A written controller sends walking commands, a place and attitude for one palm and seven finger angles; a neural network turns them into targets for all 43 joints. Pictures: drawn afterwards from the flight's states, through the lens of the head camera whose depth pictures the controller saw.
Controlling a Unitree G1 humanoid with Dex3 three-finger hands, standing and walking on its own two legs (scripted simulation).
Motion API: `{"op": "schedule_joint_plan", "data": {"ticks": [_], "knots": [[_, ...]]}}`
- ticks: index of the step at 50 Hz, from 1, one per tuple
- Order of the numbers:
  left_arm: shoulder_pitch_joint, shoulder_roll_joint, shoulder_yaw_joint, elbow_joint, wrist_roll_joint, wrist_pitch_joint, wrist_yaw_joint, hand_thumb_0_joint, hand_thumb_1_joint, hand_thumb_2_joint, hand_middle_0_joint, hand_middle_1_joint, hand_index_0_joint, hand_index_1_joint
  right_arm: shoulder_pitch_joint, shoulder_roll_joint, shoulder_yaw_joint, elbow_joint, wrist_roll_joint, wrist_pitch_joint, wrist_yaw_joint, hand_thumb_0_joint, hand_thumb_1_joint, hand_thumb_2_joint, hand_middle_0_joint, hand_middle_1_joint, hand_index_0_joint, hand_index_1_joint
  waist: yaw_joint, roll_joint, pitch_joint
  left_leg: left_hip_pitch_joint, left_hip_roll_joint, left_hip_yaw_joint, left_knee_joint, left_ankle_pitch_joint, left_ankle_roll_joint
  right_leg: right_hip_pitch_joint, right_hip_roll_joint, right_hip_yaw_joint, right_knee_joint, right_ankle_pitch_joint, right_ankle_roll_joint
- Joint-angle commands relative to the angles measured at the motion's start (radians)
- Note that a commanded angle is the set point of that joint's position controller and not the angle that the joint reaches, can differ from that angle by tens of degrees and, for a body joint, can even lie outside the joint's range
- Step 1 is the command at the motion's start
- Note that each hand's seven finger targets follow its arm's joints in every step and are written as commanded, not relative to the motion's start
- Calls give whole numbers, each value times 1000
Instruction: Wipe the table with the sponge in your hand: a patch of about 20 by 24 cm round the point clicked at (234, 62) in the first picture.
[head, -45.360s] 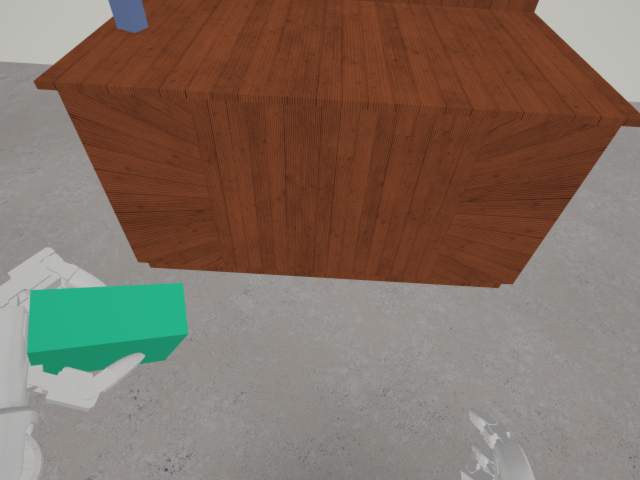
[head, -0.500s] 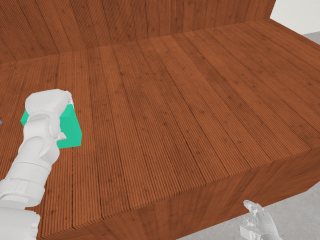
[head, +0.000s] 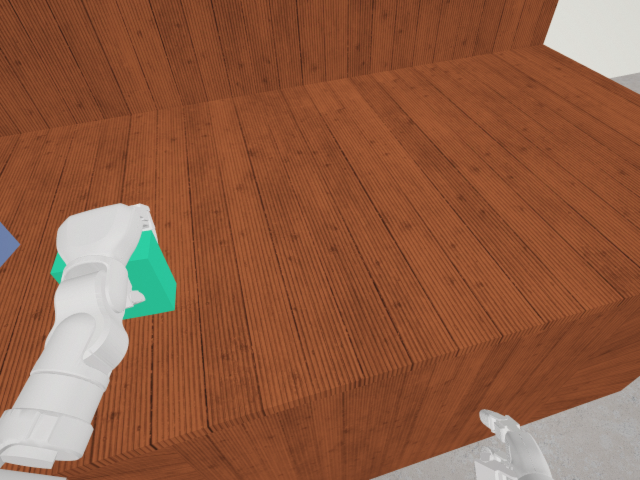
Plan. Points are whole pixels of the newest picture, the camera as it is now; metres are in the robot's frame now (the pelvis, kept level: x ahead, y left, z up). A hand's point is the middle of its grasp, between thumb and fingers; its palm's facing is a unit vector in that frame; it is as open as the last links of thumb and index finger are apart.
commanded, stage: wipe back along the first lane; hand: left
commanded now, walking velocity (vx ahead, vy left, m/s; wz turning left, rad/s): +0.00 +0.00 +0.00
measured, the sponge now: (126, 287) +0.32 +0.32 +0.06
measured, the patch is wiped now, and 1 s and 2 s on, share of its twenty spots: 1.00 1.00 1.00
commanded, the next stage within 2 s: lift the sponge slowly off the table in 1.24 s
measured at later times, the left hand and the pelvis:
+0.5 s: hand (125, 284) +0.30 +0.29 +0.11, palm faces +0.02 -0.04 -1.00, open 9.4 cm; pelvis -0.01 -0.03 +0.00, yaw -1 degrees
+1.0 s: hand (117, 315) +0.25 +0.27 +0.11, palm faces +0.10 -0.08 -0.99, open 9.3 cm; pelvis +0.00 -0.01 -0.01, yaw -2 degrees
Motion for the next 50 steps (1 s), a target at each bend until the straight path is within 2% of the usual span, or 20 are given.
{"op": "schedule_joint_plan", "data": {"ticks": [1,2,3,5,7,8,12,15,17,20,22,25,28,30,32,35,37,41,43,50], "knots": [[-280,231,72,-112,42,15,4,0,100,1300,-1200,-1600,-1200,-1600,-171,-130,-43,-158,5,-54,-21,0,-900,-900,200,300,200,300,-11,-19,-197,69,47,-48,-36,294,-21,70,16,19,-12,169,-78],[-268,262,101,-145,34,4,-1,0,100,1300,-1200,-1600,-1200,-1600,-186,-132,-40,-173,5,-59,-22,0,-900,-900,200,300,200,300,-3,1,-217,76,48,-50,-37,282,-15,84,16,37,-10,169,-83],[-226,245,94,-127,31,3,-4,0,100,1300,-1200,-1600,-1200,-1600,-176,-126,-42,-175,4,-60,-23,0,-900,-900,200,300,200,300,3,-13,-231,68,43,-46,-29,286,-12,100,13,22,-1,174,-80],[-193,213,71,-86,16,-5,-19,0,100,1300,-1200,-1600,-1200,-1600,-175,-126,-38,-173,6,-53,-26,0,-900,-900,200,300,200,300,-11,-52,-173,39,43,-41,-34,246,-12,78,12,22,-11,164,-72],[-184,264,118,-106,8,-22,-24,0,100,1300,-1200,-1600,-1200,-1600,-183,-134,-40,-176,7,-51,-26,0,-900,-900,200,300,200,300,-7,-40,-161,34,45,-42,-37,214,-9,70,14,43,-14,137,-75],[-168,233,95,-110,5,-26,-24,0,100,1300,-1200,-1600,-1200,-1600,-179,-126,-40,-188,3,-52,-27,0,-900,-900,200,300,200,300,-3,-56,-176,31,38,-35,-28,220,-4,87,9,33,-9,155,-70],[-107,239,113,-138,-3,-45,-26,0,100,1300,-1200,-1600,-1200,-1600,-192,-130,-40,-195,5,-49,-23,0,-900,-900,200,300,200,300,-1,-46,-141,15,39,-38,-28,209,-6,71,11,54,-8,159,-73],[-71,200,82,-91,0,-37,-21,0,100,1300,-1200,-1600,-1200,-1600,-181,-130,-43,-185,6,-45,-25,0,-900,-900,200,300,200,300,-12,-84,-104,-8,33,-26,-12,193,-5,51,11,47,-8,165,-63],[-47,234,118,-163,-9,-45,-18,0,100,1300,-1200,-1600,-1200,-1600,-195,-132,-47,-199,6,-50,-23,0,-900,-900,200,300,200,300,0,-61,-142,3,30,-29,-7,197,-2,73,10,75,0,178,-68],[2,184,79,-138,-14,-32,-14,0,100,1300,-1200,-1600,-1200,-1600,-182,-129,-47,-193,6,-50,-25,0,-900,-900,200,300,200,300,-8,-84,-129,-9,26,-17,8,193,-2,68,7,65,5,200,-57],[-2,252,137,-169,-23,-32,-13,0,100,1300,-1200,-1600,-1200,-1600,-195,-136,-48,-196,5,-52,-28,0,-900,-900,200,300,200,300,-1,-95,-143,-15,26,-23,12,186,0,81,8,89,12,207,-60],[87,213,119,-168,-33,-25,-12,0,100,1300,-1200,-1600,-1200,-1600,-185,-130,-50,-197,7,-55,-27,0,-900,-900,200,300,200,300,2,-103,-144,-16,21,-13,32,216,0,92,5,79,27,265,-51],[132,224,137,-246,-48,-24,-11,0,100,1300,-1200,-1600,-1200,-1600,-189,-126,-51,-211,3,-58,-22,0,-900,-900,200,300,200,300,13,-89,-188,-9,20,-13,45,240,3,125,0,81,48,310,-49],[171,193,118,-253,-60,-14,-12,0,100,1300,-1200,-1600,-1200,-1600,-191,-125,-48,-212,6,-57,-20,0,-900,-900,200,300,200,300,3,-108,-142,-19,22,-10,47,236,0,98,2,82,45,319,-45],[214,243,170,-312,-75,-11,-11,0,100,1300,-1200,-1600,-1200,-1600,-214,-127,-48,-221,6,-61,-17,0,-900,-900,200,300,200,300,18,-102,-149,-16,23,-19,48,243,0,110,1,106,52,335,-49],[277,186,132,-329,-77,11,-9,0,100,1300,-1200,-1600,-1200,-1600,-203,-120,-46,-222,8,-59,-12,0,-900,-900,200,300,200,300,14,-98,-123,-19,26,-12,54,261,-3,96,2,81,57,352,-42],[263,225,164,-393,-80,18,-6,0,100,1300,-1200,-1600,-1200,-1600,-228,-122,-46,-228,8,-60,-10,0,-900,-900,200,300,200,300,18,-90,-126,-12,29,-21,49,251,-2,90,5,105,56,328,-49],[339,177,132,-421,-79,46,-1,0,100,1300,-1200,-1600,-1200,-1600,-218,-113,-42,-230,10,-54,-5,0,-900,-900,200,300,200,300,20,-97,-106,-15,35,-23,47,268,-8,78,7,74,61,316,-44],[312,154,106,-480,-72,61,4,0,100,1300,-1200,-1600,-1200,-1600,-231,-109,-43,-242,7,-57,-5,0,-900,-900,200,300,200,300,20,-63,-120,-3,37,-24,44,255,-5,68,7,71,61,274,-47],[333,96,52,-500,-58,105,11,0,100,1300,-1200,-1600,-1200,-1600,-259,-101,-30,-240,9,-56,-5,0,-900,-900,200,300,200,300,17,-100,-95,-1,51,-39,17,213,-13,36,18,56,48,173,-50]]}}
